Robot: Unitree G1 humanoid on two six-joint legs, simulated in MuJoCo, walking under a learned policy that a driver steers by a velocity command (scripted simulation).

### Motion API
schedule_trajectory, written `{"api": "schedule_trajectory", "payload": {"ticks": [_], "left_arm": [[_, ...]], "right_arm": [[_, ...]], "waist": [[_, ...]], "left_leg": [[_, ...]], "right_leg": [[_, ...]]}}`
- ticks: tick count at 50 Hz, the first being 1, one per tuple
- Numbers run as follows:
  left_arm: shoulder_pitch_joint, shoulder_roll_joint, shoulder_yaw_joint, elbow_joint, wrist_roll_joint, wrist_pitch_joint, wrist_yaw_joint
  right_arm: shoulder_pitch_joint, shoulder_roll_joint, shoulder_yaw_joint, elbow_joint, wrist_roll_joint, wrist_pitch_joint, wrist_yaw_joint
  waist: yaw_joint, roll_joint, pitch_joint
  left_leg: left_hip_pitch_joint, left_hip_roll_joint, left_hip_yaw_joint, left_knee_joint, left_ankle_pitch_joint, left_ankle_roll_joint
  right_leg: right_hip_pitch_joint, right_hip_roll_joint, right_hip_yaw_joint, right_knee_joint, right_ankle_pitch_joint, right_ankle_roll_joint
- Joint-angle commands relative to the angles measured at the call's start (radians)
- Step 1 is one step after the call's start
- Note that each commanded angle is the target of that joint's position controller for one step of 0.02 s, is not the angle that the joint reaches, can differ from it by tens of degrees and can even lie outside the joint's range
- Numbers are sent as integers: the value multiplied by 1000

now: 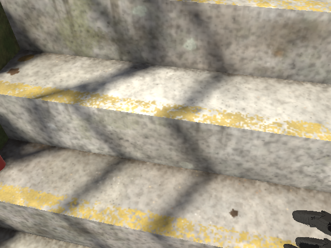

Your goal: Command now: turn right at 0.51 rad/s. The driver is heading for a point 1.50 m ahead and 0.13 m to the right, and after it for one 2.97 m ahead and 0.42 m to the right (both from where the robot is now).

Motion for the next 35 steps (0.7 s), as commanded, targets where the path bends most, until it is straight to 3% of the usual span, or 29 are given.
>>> {"api": "schedule_trajectory", "payload": {"ticks": [1,2,3,4,6,7,8,9,10,11,12,13,14,15,16,17,19,20,22,23,25,26,28,30,31,32,33,34,35], "left_arm": [[-52,118,30,-87,11,27,-4],[-39,85,16,-87,4,49,13],[-48,92,11,-94,11,63,27],[-79,105,15,-108,20,71,36],[-143,149,24,-146,18,68,53],[-257,185,34,-198,23,42,48],[-322,207,41,-222,32,38,50],[-346,189,35,-237,21,43,42],[-287,159,30,-209,9,52,28],[-172,134,31,-157,3,63,12],[-69,85,26,-147,5,71,1],[25,36,14,-162,20,67,6],[58,96,29,-117,25,58,6],[47,143,43,-80,3,56,9],[17,173,54,-49,-23,67,20],[-77,194,57,-70,-52,78,35],[-109,157,46,-90,-28,74,35],[-117,141,45,-69,-33,71,37],[-134,142,49,-28,-19,65,40],[-138,152,48,-24,-5,70,32],[-125,172,51,-17,0,70,34],[-127,165,48,-17,-4,72,40],[-138,135,39,-24,13,76,45],[-161,99,19,-36,36,78,24],[-162,63,9,-38,49,81,-7],[-103,76,9,-39,50,83,-14],[-66,76,6,-48,36,76,-19],[-53,72,5,-54,16,64,-25],[-51,61,0,-51,-3,48,-23]], "right_arm": [[-129,-62,-1,-144,-14,-19,0],[-149,-32,13,-181,-19,-18,-10],[-138,1,40,-190,-23,-21,-3],[-99,13,55,-189,-21,-24,4],[-38,19,76,-187,-25,-22,22],[66,25,66,-129,-20,-26,33],[190,-1,50,-77,-10,-20,37],[208,-8,43,-54,3,-10,46],[163,-13,43,-60,4,2,42],[152,0,45,-60,-11,7,32],[185,-78,25,-56,-24,-3,19],[167,-185,0,-76,-25,-7,19],[128,-194,-10,-108,-50,-7,26],[85,-159,2,-100,-38,-7,43],[-21,-54,51,-111,-28,12,79],[-82,54,110,-130,-39,47,104],[-69,82,134,-113,6,38,98],[-42,108,142,-115,19,13,89],[12,86,136,-112,32,-24,81],[-1,33,122,-113,33,-24,82],[7,-11,103,-119,18,-31,93],[17,2,106,-110,12,-32,100],[11,26,114,-96,15,-36,108],[-33,10,109,-101,39,-30,104],[-27,-27,88,-91,37,-46,86],[-23,-53,82,-72,23,-44,76],[-60,-29,89,-64,13,-46,77],[-82,10,103,-50,17,-47,89],[-21,57,113,-17,24,-47,106]], "waist": [[7,-59,-54],[3,-67,-66],[7,-79,-90],[-8,-79,-107],[-31,-56,-119],[-82,-121,-111],[-119,-118,-120],[-129,-87,-73],[-92,-81,-56],[-65,-72,-86],[-18,35,-154],[54,214,-218],[12,208,-247],[14,97,-187],[24,49,-89],[-9,-18,-71],[-1,-59,-85],[-21,-64,-80],[-56,4,-70],[-54,79,-84],[-65,52,-59],[-75,37,-48],[-64,20,-33],[-50,52,-36],[-51,84,-22],[-31,89,-34],[-1,66,-17],[28,50,-1],[27,30,-2]], "left_leg": [[-322,-39,-78,426,-62,32],[-385,-49,-109,373,-31,42],[-391,-53,-113,379,-27,38],[-375,-42,-121,326,-33,24],[-283,-37,-79,-23,-66,-5],[12,-27,-32,-69,92,-15],[207,-48,-20,-156,333,-25],[279,-48,-16,-358,428,-33],[290,-61,-3,-527,469,-30],[336,-36,-30,-636,486,-10],[434,72,-167,-590,790,111],[587,268,-441,-627,1066,358],[596,413,-686,-715,970,474],[487,388,-684,-757,642,430],[327,312,-521,-778,332,315],[264,249,-395,-785,221,270],[257,208,-266,-787,232,235],[303,196,-218,-783,220,218],[344,188,-184,-797,172,216],[296,189,-174,-819,216,248],[314,229,-147,-848,248,287],[342,245,-146,-852,247,289],[386,249,-113,-860,225,263],[364,203,-32,-836,125,214],[296,202,-12,-813,166,200],[283,235,-48,-792,187,232],[276,258,-51,-765,194,239],[265,249,-31,-727,189,227],[275,241,-23,-677,279,200]], "right_leg": [[185,-261,321,-159,695,-284],[214,-242,370,-139,640,-282],[208,-240,372,-152,635,-294],[194,-238,373,-160,606,-283],[146,-177,317,-166,568,-226],[-58,-157,231,-164,612,-188],[-206,-154,276,-177,616,-214],[-235,-153,287,-179,507,-227],[-192,-146,315,-171,403,-233],[-137,-129,334,-102,304,-213],[-174,-30,263,112,181,-127],[-422,119,149,411,-106,-9],[-570,127,191,852,-238,93],[-651,130,220,1178,-105,110],[-678,122,231,1369,75,77],[-730,138,220,1356,181,68],[-701,67,198,1273,221,58],[-704,41,213,1154,207,72],[-698,21,193,1056,177,101],[-643,22,119,1140,174,108],[-646,11,91,1099,141,115],[-655,-10,107,1029,144,110],[-622,-68,79,782,127,104],[-483,-103,-54,416,-78,108],[-341,-112,-111,371,-100,103],[-280,-104,-105,324,-11,81],[-231,-112,-95,221,120,59],[-162,-100,-120,28,185,43],[-76,-90,-118,-126,294,26]]}}
Velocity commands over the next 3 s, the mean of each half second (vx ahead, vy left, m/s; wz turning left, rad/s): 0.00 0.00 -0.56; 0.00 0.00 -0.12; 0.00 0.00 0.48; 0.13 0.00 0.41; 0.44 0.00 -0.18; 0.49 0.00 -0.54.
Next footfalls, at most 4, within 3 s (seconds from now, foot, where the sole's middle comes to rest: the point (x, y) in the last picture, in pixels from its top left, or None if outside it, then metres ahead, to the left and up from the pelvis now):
0.22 left None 0.06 0.12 -0.77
0.72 right None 0.02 -0.12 -0.77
1.24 left None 0.08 0.12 -0.77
1.82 right None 0.03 -0.10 -0.77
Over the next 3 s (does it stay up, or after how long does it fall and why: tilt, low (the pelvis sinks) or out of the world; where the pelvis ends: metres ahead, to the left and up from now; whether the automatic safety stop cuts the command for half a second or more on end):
stays up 0.51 0.02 0.41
